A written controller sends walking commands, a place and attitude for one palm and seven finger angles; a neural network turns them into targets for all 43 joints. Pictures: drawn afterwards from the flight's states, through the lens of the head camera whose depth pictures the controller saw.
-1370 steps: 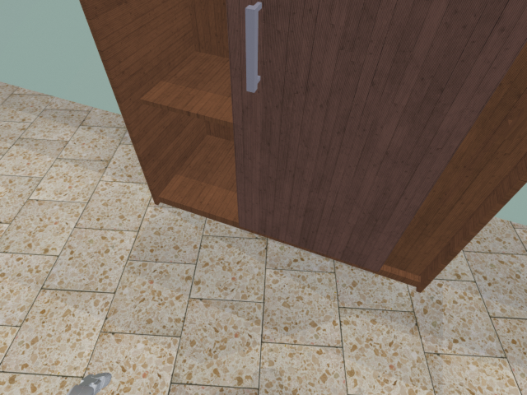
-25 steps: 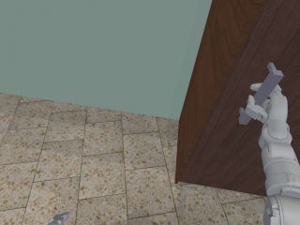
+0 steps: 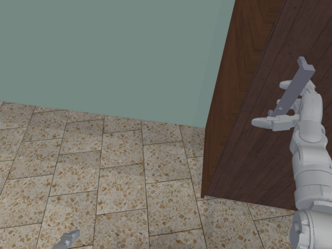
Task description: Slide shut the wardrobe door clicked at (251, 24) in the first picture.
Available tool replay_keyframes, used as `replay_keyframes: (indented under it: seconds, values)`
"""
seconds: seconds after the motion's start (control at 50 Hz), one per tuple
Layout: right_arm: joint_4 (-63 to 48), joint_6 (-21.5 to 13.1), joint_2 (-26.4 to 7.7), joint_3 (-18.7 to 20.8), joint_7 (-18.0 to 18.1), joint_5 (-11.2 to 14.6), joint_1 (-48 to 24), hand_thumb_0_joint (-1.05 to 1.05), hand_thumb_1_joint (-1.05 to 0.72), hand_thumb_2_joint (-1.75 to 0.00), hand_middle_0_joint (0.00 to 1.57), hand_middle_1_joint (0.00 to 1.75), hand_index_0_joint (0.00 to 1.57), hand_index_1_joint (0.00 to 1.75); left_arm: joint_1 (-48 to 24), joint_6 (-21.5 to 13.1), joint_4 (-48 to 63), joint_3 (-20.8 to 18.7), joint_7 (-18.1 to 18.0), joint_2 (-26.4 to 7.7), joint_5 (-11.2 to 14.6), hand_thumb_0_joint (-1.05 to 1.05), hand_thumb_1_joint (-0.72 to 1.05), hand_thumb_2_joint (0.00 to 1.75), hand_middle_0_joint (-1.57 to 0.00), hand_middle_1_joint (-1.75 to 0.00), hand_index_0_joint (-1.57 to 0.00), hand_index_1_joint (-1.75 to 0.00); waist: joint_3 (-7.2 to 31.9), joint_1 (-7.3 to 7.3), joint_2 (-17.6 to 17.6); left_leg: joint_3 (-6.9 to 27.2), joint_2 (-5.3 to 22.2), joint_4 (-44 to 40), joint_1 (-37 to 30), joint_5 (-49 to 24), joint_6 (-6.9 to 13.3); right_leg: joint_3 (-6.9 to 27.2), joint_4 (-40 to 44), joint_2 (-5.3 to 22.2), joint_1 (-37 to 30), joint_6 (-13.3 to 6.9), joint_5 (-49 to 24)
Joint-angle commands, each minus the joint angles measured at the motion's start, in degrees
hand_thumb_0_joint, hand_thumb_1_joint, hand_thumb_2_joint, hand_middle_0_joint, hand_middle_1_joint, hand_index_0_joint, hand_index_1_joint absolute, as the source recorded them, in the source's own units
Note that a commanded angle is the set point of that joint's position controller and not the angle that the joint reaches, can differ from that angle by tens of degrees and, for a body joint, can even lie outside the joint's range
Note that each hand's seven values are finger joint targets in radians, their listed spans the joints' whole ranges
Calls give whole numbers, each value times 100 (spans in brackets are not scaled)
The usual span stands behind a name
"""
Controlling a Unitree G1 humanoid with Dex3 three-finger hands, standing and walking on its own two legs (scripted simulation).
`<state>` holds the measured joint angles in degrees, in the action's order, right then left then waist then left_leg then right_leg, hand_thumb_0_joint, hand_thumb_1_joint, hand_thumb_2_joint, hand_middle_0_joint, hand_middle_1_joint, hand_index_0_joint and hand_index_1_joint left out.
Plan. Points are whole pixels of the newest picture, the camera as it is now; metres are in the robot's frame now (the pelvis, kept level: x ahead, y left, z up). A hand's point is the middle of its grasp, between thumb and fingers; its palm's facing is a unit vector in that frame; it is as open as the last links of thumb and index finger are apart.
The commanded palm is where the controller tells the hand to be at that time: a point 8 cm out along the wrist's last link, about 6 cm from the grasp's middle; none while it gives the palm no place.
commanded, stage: loosen the grip on the handle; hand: right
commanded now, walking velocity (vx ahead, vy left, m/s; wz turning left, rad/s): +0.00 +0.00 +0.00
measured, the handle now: (285, 95) +0.49 -0.26 +0.12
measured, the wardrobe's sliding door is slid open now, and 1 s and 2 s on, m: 0.00 0.00 0.00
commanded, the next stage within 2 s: slip the hand off the handle in 0.16 s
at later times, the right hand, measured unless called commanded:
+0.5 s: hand (293, 111) +0.44 -0.27 +0.11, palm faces +0.35 +0.91 -0.24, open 14.3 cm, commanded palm +0.40 -0.30 +0.13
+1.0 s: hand (315, 117) +0.43 -0.32 +0.11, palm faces +0.32 +0.92 -0.24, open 14.6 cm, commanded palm +0.38 -0.35 +0.13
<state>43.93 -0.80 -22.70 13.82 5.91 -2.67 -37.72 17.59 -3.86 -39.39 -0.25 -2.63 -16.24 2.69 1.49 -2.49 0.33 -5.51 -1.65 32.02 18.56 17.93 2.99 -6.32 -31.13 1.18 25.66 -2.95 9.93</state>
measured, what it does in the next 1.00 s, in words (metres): stands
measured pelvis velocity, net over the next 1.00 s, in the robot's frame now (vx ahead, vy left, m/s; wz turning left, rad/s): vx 0.02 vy -0.01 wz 0.01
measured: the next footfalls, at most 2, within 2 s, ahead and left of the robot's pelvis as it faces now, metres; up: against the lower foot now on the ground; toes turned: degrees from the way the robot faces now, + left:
none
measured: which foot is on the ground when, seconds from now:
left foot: down 0.00-1.00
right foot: down 0.00-1.00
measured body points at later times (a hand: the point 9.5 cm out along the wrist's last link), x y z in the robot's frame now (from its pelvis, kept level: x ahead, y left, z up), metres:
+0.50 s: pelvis +0.02 -0.01 +0.00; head +0.04 -0.01 +0.45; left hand +0.11 +0.25 -0.11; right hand +0.41 -0.31 +0.13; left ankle -0.01 +0.08 -0.73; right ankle +0.07 -0.09 -0.73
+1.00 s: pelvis +0.02 -0.01 +0.00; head +0.06 -0.01 +0.44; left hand +0.09 +0.26 -0.11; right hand +0.40 -0.36 +0.13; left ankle -0.01 +0.08 -0.73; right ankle +0.07 -0.09 -0.73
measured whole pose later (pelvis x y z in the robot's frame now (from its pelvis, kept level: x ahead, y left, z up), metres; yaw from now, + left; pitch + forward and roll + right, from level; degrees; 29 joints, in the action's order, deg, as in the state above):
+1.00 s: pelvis +0.02 -0.01 +0.00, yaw +0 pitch +7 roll +1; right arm 46.4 -7.2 -31.6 23.3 -5.9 1.4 -31.4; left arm 20.8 -2.5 -38.6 0.8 -4.5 -16.3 2.8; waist 3.0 -2.2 -0.8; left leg -5.3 -1.8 33.2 20.5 19.8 2.3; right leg -6.2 -35.1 1.4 28.9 -3.5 13.4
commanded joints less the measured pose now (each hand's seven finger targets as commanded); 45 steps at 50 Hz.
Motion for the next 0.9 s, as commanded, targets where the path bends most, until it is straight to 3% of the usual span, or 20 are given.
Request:
replay_keyframes:
  seconds: [0.0,0.04,0.06,0.1,0.12,0.14,0.2,0.22,0.24,0.28,0.34,0.4,0.52,0.6,0.62,0.68,0.72,0.82,0.86,0.88]
  values:
    - [-1224,-358,-1696,469,112,98,-2735,0,55,-20,29,120,29,120,-125,-230,640,-208,-132,-803,-33,0,90,90,-20,-30,-20,-30,1602,-34,-116,591,119,-737,326,-381,-165,726,331,29,-1555,-62,170]
    - [-1361,-471,-1214,226,75,193,-2556,0,55,-20,26,117,26,117,-90,-312,622,-239,-119,-757,-52,0,90,90,-20,-30,-20,-30,1727,-22,-162,517,72,-683,437,-637,-152,746,273,74,-1910,-56,-148]
    - [-1537,-536,-1272,237,64,168,-2597,0,55,-20,25,115,25,115,-52,-337,603,-256,-111,-778,-68,0,90,90,-20,-30,-20,-30,1899,-10,-405,494,64,-619,486,-750,-135,780,252,97,-2097,-33,-332]
    - [-1484,-577,-1319,350,72,176,-2290,0,55,-20,25,115,25,115,36,-339,562,-283,-109,-790,-88,0,90,90,-20,-30,-20,-30,1962,24,-306,464,34,-575,443,-967,-125,817,199,128,-2217,-26,-668]
    - [-1588,-588,-1197,221,61,155,-2316,0,55,-20,25,115,25,115,53,-340,560,-276,-92,-779,-90,0,90,90,-20,-30,-20,-30,1960,-23,-321,446,35,-540,473,-1085,-132,815,178,131,-2278,-19,-832]
    - [-1541,-545,-1121,247,60,188,-2095,0,55,-20,25,115,25,115,63,-342,555,-292,-86,-765,-93,0,90,90,-20,-30,-20,-30,1924,34,-290,429,34,-543,470,-1122,-136,819,165,139,-2271,-10,-885]
    - [-1795,-478,-1032,150,89,209,-2263,0,55,-20,25,115,25,115,48,-349,545,-289,-90,-759,-86,0,90,90,-20,-30,-20,-30,1879,-23,-315,418,36,-552,484,-1168,-145,845,181,160,-2326,2,-957]
    - [-1816,-448,-1081,236,127,186,-2131,0,55,-20,25,115,25,115,59,-348,539,-296,-84,-751,-85,0,90,90,-20,-30,-20,-30,1901,32,-330,404,35,-540,481,-1235,-135,857,183,176,-2410,12,-1098]
    - [-1057,-381,-1580,613,156,97,-2032,0,55,-20,25,115,25,115,190,-286,388,-265,-134,-816,-103,0,90,90,-20,-30,-20,-30,1428,-55,-29,406,43,-559,635,-1061,-154,884,180,171,-2037,7,-823]
    - [-1187,-395,-1847,832,154,82,-2030,0,55,-20,25,115,25,115,140,-224,489,-229,-150,-818,-117,0,90,90,-20,-30,-20,-30,1482,33,68,464,72,-544,387,-1119,-165,778,153,80,-1725,-34,-734]
    - [-1425,-457,-1641,668,80,62,-1921,0,55,-20,25,115,25,115,67,-196,618,-217,-147,-727,-117,0,90,90,-20,-30,-20,-30,1818,118,-302,442,72,-449,321,-1291,-138,746,121,72,-1995,-7,-1007]
    - [-1262,-406,-1867,885,-24,153,-1688,0,55,-20,25,115,25,115,87,-138,642,-210,-182,-753,-95,0,90,90,-20,-30,-20,-30,1759,152,-231,444,64,-476,274,-1247,-142,752,108,88,-1880,0,-932]
    - [-1307,-602,-1965,730,-309,147,-2126,0,55,-20,25,115,25,115,131,-128,655,-191,-237,-780,-66,0,90,90,-20,-30,-20,-30,1651,-42,-337,500,47,-511,468,-1197,-160,741,17,62,-1869,-53,-813]
    - [-1342,-781,-1993,675,-584,251,-2258,0,55,-20,25,115,25,115,185,-144,595,-219,-265,-793,-46,0,90,90,-20,-30,-20,-30,1851,-91,-634,530,37,-497,543,-1248,-149,753,-65,42,-2057,-48,-900]
    - [-1134,-777,-2121,816,-651,295,-2114,0,55,-20,25,115,25,115,238,-148,561,-219,-270,-817,-42,0,90,90,-20,-30,-20,-30,1813,-45,-548,513,28,-497,564,-1220,-144,786,-69,46,-2021,-43,-871]
    - [-774,-718,-2265,795,-834,338,-2235,0,55,-20,25,115,25,115,273,-128,532,-194,-304,-856,-2,0,90,90,-20,-30,-20,-30,1527,-143,-364,540,47,-559,632,-1016,-174,763,-75,14,-1663,-75,-507]
    - [-505,-691,-2414,845,-913,346,-2313,0,55,-20,25,115,25,115,303,-125,524,-171,-319,-873,17,0,90,90,-20,-30,-20,-30,1458,-127,-312,553,67,-565,621,-971,-189,764,-62,-9,-1515,-85,-395]
    - [-485,-981,-3019,1258,-1004,277,-2562,0,55,-20,25,115,25,115,440,-103,508,-183,-328,-911,-32,0,90,90,-20,-30,-20,-30,1875,-93,-448,567,37,-422,586,-1106,-180,784,-196,-10,-1595,-96,-633]
    - [-682,-1088,-2536,1001,-1083,347,-2044,0,55,-20,25,115,25,115,402,-126,613,-199,-268,-861,-32,0,90,90,-20,-30,-20,-30,2028,11,-692,511,-3,-351,663,-1163,-145,798,-219,1,-1840,-61,-831]
    - [-764,-1103,-2456,1009,-1119,408,-1758,0,55,-20,25,115,25,115,395,-128,666,-212,-247,-867,-35,0,90,90,-20,-30,-20,-30,2101,51,-635,503,-19,-346,598,-1200,-129,794,-246,6,-1824,-69,-883]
